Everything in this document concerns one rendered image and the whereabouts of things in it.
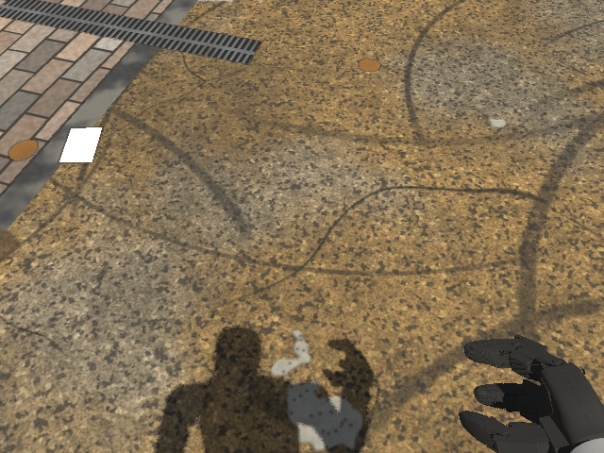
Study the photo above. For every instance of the right robot hand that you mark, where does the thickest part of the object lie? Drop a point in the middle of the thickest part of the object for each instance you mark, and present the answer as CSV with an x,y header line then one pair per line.
x,y
565,407

